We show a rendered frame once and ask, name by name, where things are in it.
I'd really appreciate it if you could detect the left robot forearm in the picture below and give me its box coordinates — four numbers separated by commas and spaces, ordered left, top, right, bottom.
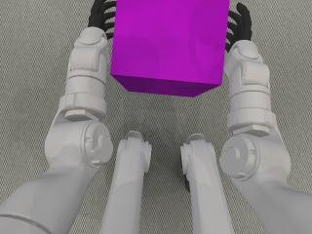
44, 26, 110, 157

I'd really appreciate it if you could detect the left robot shin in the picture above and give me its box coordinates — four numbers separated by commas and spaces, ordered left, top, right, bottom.
115, 131, 144, 162

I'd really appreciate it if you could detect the robot right hand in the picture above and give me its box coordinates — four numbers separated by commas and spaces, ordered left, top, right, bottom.
225, 2, 253, 53

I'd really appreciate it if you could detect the right robot forearm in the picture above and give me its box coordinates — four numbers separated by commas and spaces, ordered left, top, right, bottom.
223, 40, 287, 149

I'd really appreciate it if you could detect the right robot thigh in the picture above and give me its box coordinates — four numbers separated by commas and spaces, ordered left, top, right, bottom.
180, 139, 235, 234

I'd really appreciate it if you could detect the robot left hand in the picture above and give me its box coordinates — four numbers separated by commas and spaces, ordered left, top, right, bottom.
88, 0, 117, 40

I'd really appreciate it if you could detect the robot left upper arm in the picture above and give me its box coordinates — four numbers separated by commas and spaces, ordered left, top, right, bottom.
0, 120, 113, 234

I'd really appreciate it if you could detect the robot right upper arm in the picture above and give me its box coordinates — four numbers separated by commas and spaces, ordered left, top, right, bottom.
218, 134, 312, 234

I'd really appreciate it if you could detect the carton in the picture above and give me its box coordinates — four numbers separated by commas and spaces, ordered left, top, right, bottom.
110, 0, 230, 98

